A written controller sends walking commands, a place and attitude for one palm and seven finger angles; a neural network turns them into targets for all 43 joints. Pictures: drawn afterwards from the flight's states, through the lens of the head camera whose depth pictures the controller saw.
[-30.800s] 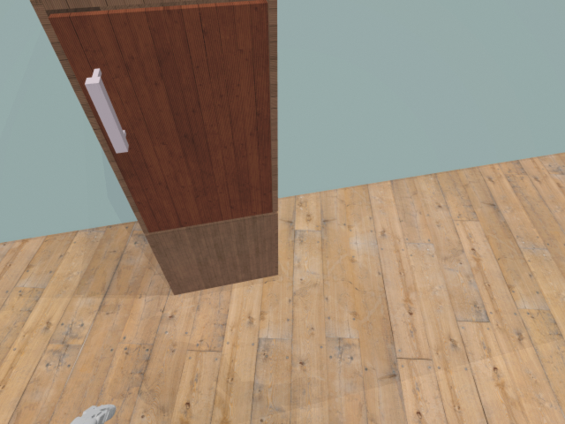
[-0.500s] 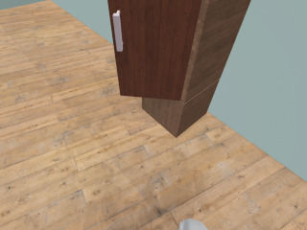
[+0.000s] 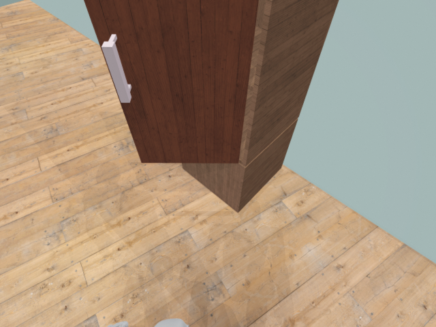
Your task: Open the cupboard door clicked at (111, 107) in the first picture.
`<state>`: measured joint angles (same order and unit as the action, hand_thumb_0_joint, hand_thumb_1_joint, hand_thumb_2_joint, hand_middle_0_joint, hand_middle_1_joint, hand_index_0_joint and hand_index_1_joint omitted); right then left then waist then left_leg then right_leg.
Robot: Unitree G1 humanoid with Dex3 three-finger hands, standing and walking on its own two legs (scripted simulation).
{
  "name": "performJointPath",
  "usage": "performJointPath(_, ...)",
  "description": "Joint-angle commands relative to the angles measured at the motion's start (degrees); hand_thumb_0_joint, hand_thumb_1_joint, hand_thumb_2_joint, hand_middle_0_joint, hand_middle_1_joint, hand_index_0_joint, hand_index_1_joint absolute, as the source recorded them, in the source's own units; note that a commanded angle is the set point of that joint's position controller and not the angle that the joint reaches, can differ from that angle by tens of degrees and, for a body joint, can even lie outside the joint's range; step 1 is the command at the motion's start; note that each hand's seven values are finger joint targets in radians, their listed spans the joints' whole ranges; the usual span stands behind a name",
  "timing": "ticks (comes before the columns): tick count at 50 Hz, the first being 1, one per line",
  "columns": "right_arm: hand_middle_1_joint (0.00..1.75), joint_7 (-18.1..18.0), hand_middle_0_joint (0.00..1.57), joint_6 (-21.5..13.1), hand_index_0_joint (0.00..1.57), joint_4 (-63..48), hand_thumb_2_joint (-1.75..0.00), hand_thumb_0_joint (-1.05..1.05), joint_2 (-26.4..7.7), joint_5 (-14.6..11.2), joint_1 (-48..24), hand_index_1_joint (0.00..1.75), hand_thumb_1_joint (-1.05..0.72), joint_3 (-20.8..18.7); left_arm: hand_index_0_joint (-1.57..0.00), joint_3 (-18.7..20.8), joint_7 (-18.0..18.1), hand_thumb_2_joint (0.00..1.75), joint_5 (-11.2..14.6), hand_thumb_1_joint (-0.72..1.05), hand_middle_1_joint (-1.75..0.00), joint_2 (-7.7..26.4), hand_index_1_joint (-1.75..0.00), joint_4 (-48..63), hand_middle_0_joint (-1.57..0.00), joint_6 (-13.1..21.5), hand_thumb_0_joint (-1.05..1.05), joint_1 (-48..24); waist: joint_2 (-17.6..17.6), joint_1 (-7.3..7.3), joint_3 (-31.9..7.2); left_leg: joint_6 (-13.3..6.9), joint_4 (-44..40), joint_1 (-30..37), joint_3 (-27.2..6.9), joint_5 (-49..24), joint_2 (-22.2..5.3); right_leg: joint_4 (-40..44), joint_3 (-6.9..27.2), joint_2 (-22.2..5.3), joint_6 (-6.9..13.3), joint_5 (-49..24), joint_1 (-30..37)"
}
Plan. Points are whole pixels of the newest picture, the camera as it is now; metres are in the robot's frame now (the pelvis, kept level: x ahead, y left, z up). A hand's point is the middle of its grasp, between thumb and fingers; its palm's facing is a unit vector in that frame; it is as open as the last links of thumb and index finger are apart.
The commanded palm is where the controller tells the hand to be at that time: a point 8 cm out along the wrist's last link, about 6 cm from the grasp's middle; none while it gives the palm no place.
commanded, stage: take the last steps up to it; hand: left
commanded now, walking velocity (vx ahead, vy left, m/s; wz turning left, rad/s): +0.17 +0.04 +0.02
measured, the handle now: (119, 69) +0.68 +0.27 +0.08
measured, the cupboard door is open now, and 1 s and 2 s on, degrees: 43 43 43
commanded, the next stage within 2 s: come to a stop and stand still in 0.06 s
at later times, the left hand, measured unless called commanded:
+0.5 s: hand out of the picture +0.13 +0.23 -0.18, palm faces +0.03 -0.98 -0.19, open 7.3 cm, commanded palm none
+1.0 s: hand out of the picture +0.13 +0.16 -0.17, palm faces -0.03 -0.98 -0.21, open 7.2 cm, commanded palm none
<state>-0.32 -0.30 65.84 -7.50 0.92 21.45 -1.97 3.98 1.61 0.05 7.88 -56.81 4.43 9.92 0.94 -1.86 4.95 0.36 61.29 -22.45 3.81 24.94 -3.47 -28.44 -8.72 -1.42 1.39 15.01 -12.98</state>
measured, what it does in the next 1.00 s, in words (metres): steps on the spot: left foot, then right foot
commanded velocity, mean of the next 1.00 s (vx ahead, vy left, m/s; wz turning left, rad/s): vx -0.06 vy -0.04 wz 0.00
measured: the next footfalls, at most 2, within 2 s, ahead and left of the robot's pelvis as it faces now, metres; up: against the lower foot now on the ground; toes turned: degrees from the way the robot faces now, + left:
left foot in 0.18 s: +0.19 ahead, +0.11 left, +0.00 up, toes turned +6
right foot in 0.64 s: +0.10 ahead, -0.14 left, +0.00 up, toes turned -6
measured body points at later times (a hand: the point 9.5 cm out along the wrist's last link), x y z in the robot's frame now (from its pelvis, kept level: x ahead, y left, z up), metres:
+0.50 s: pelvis +0.09 +0.04 +0.00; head +0.13 +0.06 +0.45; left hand +0.13 +0.28 -0.16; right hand +0.17 -0.20 -0.14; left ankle +0.14 +0.13 -0.74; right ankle +0.05 -0.10 -0.67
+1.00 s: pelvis +0.06 -0.02 -0.01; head +0.05 -0.02 +0.44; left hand +0.14 +0.21 -0.16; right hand +0.06 -0.25 -0.17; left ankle +0.12 +0.08 -0.74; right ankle +0.06 -0.14 -0.74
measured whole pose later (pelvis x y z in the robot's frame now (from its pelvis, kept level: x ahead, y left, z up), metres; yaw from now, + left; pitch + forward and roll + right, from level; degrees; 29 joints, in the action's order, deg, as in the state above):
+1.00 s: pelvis +0.06 -0.02 -0.01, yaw -3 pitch -2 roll +0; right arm -0.8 1.4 56.2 -8.9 1.6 18.2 -1.0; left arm 1.3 1.7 -1.1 9.5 -54.5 -0.6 15.0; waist 0.2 -1.2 -0.2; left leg -2.3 36.2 -20.2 5.4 14.1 -1.1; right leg -36.4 -2.1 -0.9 0.7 18.8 -15.2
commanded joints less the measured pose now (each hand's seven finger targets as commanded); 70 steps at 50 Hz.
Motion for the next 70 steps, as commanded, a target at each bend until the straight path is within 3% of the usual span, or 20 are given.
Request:
performJointPath(1, 0.30, 0.49, 0.20, -1.18, 0.20, -4.61, -0.90, 0.00, 0.07, 0.16, 0.24, 0.30, -0.90, -0.52, -0.20, 0.21, -0.32, 0.90, -1.50, 0.90, -0.30, 5.67, -0.30, -1.14, -0.20, 0.06, 0.00, 6.92, -8.29, 0.81, -3.84, 1.50, -12.65, -1.86, -0.24, -4.41, -2.57, 13.62, 8.10, -14.99, 8.01, -22.95, 2.91)
performJointPath(7, 0.30, 0.85, 0.20, -2.27, 0.20, -4.27, -0.90, 0.00, -3.11, 0.53, 0.59, 0.30, -0.90, -0.89, -0.20, 0.19, -1.17, 0.90, -0.98, 0.90, -0.30, 8.23, -0.30, -2.80, -0.20, -1.10, 0.00, 5.54, -5.32, -0.70, -3.01, 1.55, -32.70, 15.01, 3.86, -15.27, 1.91, 7.95, 6.61, -10.76, 4.19, -2.33, -5.49)
performJointPath(8, 0.30, 0.49, 0.20, -2.70, 0.20, -3.56, -0.90, 0.00, -6.09, 0.61, 3.33, 0.30, -0.90, -1.56, -0.20, -0.25, -1.31, 0.90, -0.97, 0.90, -0.30, 6.85, -0.30, -2.72, -0.20, -1.48, 0.00, 6.00, 0.70, -1.98, -4.62, 0.52, -34.85, 20.93, -0.25, -17.41, -1.04, 0.72, 5.37, -8.15, 2.58, 0.61, -9.08)
performJointPath(10, 0.30, -1.02, 0.20, -2.39, 0.20, -4.07, -0.90, 0.00, -12.98, 1.09, 7.09, 0.30, -0.90, -2.41, -0.20, -1.66, -1.00, 0.90, -0.35, 0.90, -0.30, 3.67, -0.30, -1.46, -0.20, -2.14, 0.00, 6.51, 14.77, -3.12, -7.61, -9.86, -42.81, 21.65, -20.98, -33.25, -19.75, -21.44, 2.29, -0.66, -1.50, 19.69, -13.93)
performJointPath(15, 0.30, -3.04, 0.20, -1.18, 0.20, -7.21, -0.90, 0.00, -10.59, 0.43, -7.43, 0.30, -0.90, -0.45, -0.20, -1.72, -0.20, 0.90, -0.39, 0.90, -0.30, 4.73, -0.30, -4.81, -0.20, -5.32, 0.00, 9.17, 6.72, 1.98, -2.16, -9.82, -42.48, 8.40, -11.01, -50.50, -16.62, -22.01, 7.94, -4.19, -2.92, 15.04, -5.65)
performJointPath(22, 0.30, -3.46, 0.20, 0.73, 0.20, -8.98, -0.90, 0.00, -13.95, 0.51, -9.06, 0.30, -0.90, -2.96, -0.20, 0.56, -0.53, 0.90, -1.23, 0.90, -0.30, 6.51, -0.30, 0.10, -0.20, -8.13, 0.00, 7.09, 4.99, 1.61, -7.80, -11.34, -41.87, 12.07, -9.41, -41.17, -18.24, -31.95, 9.40, -1.56, -3.40, 12.53, -12.47)
performJointPath(28, 0.30, -2.33, 0.20, 1.08, 0.20, -9.07, -0.90, 0.00, -13.57, 0.81, -9.41, 0.30, -0.90, -3.63, -0.20, -0.09, -0.82, 0.90, -1.19, 0.90, -0.30, 5.19, -0.30, 1.96, -0.20, -7.04, 0.00, 5.22, 10.55, 0.77, -9.53, -9.07, -40.99, 12.62, -8.12, -31.10, -14.85, -13.98, 5.54, -0.63, -2.84, 10.39, -5.68)
performJointPath(30, 0.30, -1.71, 0.20, -0.44, 0.20, -13.61, -0.90, 0.00, -15.21, -0.29, -13.37, 0.30, -0.90, -3.62, -0.20, -0.88, 0.52, 0.90, -1.29, 0.90, -0.30, 7.56, -0.30, 0.49, -0.20, -4.29, 0.00, 11.68, 0.26, 4.70, -13.80, -3.32, -23.83, 18.13, -2.76, -39.50, -9.18, 9.81, 8.12, -2.61, -1.48, -8.37, -3.85)
performJointPath(31, 0.30, -0.90, 0.20, -0.12, 0.20, -14.18, -0.90, 0.00, -8.49, -0.26, -7.38, 0.30, -0.90, -3.03, -0.20, -0.03, 0.69, 0.90, -2.22, 0.90, -0.30, 11.83, -0.30, 3.92, -0.20, -4.22, 0.00, 6.85, -14.99, 1.43, -11.47, -0.54, -19.07, 1.45, 1.91, -14.96, -2.01, 6.52, 15.65, -10.17, 1.04, -25.39, 4.66)
performJointPath(32, 0.30, -0.57, 0.20, 0.55, 0.20, -14.96, -0.90, 0.00, -7.00, 0.32, -9.34, 0.30, -0.90, -2.38, -0.20, -0.12, 1.01, 0.90, -2.36, 0.90, -0.30, 12.85, -0.30, 4.59, -0.20, -3.78, 0.00, 7.41, -16.12, 2.84, -9.90, 0.32, -13.26, -4.13, 1.29, 2.50, 1.37, 3.54, 20.83, -14.71, 5.47, -35.41, 4.58)
performJointPath(34, 0.30, -0.19, 0.20, 0.91, 0.20, -15.93, -0.90, 0.00, -5.42, -0.03, -8.44, 0.30, -0.90, -2.37, -0.20, -0.63, 1.06, 0.90, -3.04, 0.90, -0.30, 13.82, -0.30, 5.47, -0.20, -3.79, 0.00, 6.19, -5.20, 1.43, -8.98, 0.39, -11.52, -3.37, 1.32, 3.17, 2.98, 1.39, 15.03, -12.64, 7.32, -30.68, 3.47)
performJointPath(36, 0.30, -0.36, 0.20, 1.08, 0.20, -16.53, -0.90, 0.00, -6.84, 0.05, -6.99, 0.30, -0.90, -2.18, -0.20, 0.23, 1.47, 0.90, -2.27, 0.90, -0.30, 12.95, -0.30, 6.27, -0.20, -3.70, 0.00, 4.36, -18.73, 0.82, -9.47, -0.35, -10.93, -4.83, 0.65, 0.51, 2.36, -0.31, 14.37, -11.36, 7.19, -30.67, 4.04)
performJointPath(39, 0.30, -0.39, 0.20, 0.48, 0.20, -14.67, -0.90, 0.00, -6.84, 0.01, -1.51, 0.30, -0.90, -1.49, -0.20, -0.77, 1.36, 0.90, -1.57, 0.90, -0.30, 10.78, -0.30, 7.54, -0.20, -4.63, 0.00, 1.26, -8.61, -1.98, -4.20, -0.86, -28.36, 10.62, -0.79, -11.01, 1.45, -1.55, 11.77, -8.33, 4.04, -5.68, -11.12)
performJointPath(41, 0.30, -0.52, 0.20, -0.09, 0.20, -14.72, -0.90, 0.00, -12.83, 1.24, -0.40, 0.30, -0.90, -2.00, -0.20, -1.62, 1.06, 0.90, -0.76, 0.90, -0.30, 6.24, -0.30, 7.85, -0.20, -5.71, 0.00, 5.81, 16.41, -0.03, 0.23, -8.46, -42.73, 5.70, -22.21, -11.23, -13.11, -12.64, 5.25, 1.28, -0.88, 14.69, -15.02)
performJointPath(42, 0.30, -0.75, 0.20, -0.03, 0.20, -14.69, -0.90, 0.00, -12.16, 1.15, -1.75, 0.30, -0.90, -1.87, -0.20, -1.64, 1.03, 0.90, -1.18, 0.90, -0.30, 7.14, -0.30, 7.39, -0.20, -5.92, 0.00, 5.39, 17.16, 0.03, 2.27, -10.49, -48.25, -1.01, -24.37, -1.65, -13.22, -18.33, 7.03, 1.41, 0.01, 17.27, -10.49)
performJointPath(47, 0.30, -0.94, 0.20, -0.23, 0.20, -14.97, -0.90, 0.00, -9.37, 0.62, -7.11, 0.30, -0.90, -0.52, -0.20, -1.97, -0.22, 0.90, -1.24, 0.90, -0.30, 5.50, -0.30, 3.37, -0.20, -4.55, 0.00, 11.98, 1.74, 4.47, -1.86, -6.32, -41.24, -4.70, -11.36, 2.28, -5.89, -1.28, 8.10, -0.45, 0.19, 2.32, 2.27)
performJointPath(49, 0.30, -0.70, 0.20, 0.15, 0.20, -14.75, -0.90, 0.00, -6.96, 0.15, -4.92, 0.30, -0.90, -0.26, -0.20, -2.19, 0.10, 0.90, -1.28, 0.90, -0.30, 7.78, -0.30, 3.65, -0.20, -3.70, 0.00, 10.90, -6.13, 2.24, -2.04, -2.77, -32.96, -1.02, -4.62, -1.48, 0.26, 8.51, 18.27, -6.47, 2.96, 10.77, -2.74)
performJointPath(52, 0.30, -0.38, 0.20, 0.89, 0.20, -12.19, -0.90, 0.00, -5.84, 0.43, -1.18, 0.30, -0.90, -0.30, -0.20, -1.89, 0.34, 0.90, -1.09, 0.90, -0.30, 8.89, -0.30, 4.89, -0.20, -3.66, 0.00, 5.83, -12.82, -0.48, -0.61, -1.47, -28.21, 6.82, -2.10, -6.54, 1.53, 14.57, 19.33, -8.82, 4.15, 19.35, -12.21)
performJointPath(58, 0.30, -0.62, 0.20, 0.22, 0.20, -9.86, -0.90, 0.00, -6.68, 0.47, -0.09, 0.30, -0.90, 0.18, -0.20, -2.29, 0.27, 0.90, -0.98, 0.90, -0.30, 6.99, -0.30, 2.81, -0.20, -3.92, 0.00, 10.01, 0.46, 0.87, 1.58, -2.82, -39.77, 3.81, -7.90, -0.45, -2.09, 7.97, 12.11, -3.13, 1.51, 13.24, -8.79)
performJointPath(70, 0.30, -0.98, 0.20, -0.98, 0.20, -6.25, -0.90, 0.00, -5.08, -0.13, 0.36, 0.30, -0.90, 0.99, -0.20, -3.18, 0.34, 0.90, -1.06, 0.90, -0.30, 4.91, -0.30, -2.38, -0.20, -2.63, 0.00, 14.41, -1.79, 1.36, -1.37, -2.59, -39.66, 6.46, -6.67, -9.68, -1.98, 8.83, 11.90, -4.51, 1.48, 3.40, -3.43)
